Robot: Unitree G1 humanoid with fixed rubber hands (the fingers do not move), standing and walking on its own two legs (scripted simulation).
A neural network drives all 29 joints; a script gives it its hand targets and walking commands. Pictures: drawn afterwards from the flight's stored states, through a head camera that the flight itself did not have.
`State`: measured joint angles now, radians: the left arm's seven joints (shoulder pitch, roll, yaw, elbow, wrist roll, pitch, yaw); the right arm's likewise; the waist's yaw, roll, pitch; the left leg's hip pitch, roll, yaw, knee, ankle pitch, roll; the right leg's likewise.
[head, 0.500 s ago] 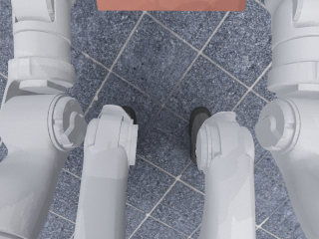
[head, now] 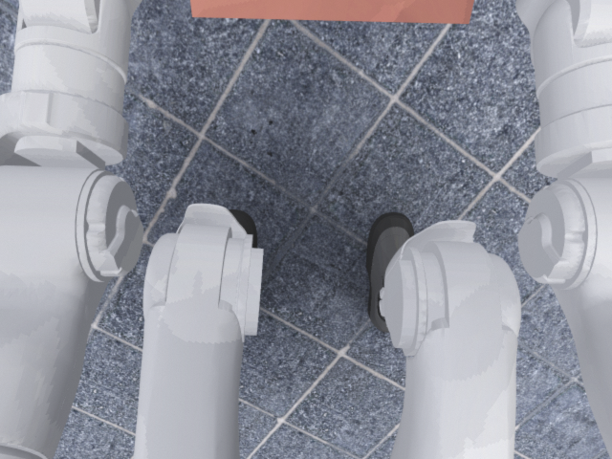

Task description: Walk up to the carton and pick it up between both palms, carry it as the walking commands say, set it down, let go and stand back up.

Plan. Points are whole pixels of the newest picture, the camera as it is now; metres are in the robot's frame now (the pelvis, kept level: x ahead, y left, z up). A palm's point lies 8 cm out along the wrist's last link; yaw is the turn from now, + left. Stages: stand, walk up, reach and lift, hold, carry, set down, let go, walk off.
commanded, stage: set down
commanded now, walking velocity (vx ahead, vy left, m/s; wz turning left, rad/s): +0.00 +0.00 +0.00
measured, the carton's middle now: out of the picture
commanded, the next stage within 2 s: none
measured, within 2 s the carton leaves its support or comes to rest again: rests again in 0.86 s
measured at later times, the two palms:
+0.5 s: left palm out of the picture +0.56 +0.19 -0.19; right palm out of the picture +0.56 -0.17 -0.20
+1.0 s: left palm out of the picture +0.56 +0.19 -0.20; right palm out of the picture +0.57 -0.17 -0.21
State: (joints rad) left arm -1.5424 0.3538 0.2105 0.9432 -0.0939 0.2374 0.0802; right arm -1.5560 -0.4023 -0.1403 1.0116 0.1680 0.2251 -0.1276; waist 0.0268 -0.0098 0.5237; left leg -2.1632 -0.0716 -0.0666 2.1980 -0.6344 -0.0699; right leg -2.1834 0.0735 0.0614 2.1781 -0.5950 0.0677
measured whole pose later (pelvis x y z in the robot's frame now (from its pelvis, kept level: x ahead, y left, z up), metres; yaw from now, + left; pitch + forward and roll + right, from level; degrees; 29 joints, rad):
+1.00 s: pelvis +0.01 +0.00 -0.01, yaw +0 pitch +34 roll +0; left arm -1.54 0.35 0.31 1.04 -0.03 0.16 -0.01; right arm -1.55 -0.39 -0.24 1.10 0.10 0.16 -0.02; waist 0.02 -0.01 0.51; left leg -2.17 -0.07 -0.07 2.27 -0.69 -0.07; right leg -2.20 0.07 0.06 2.25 -0.65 0.06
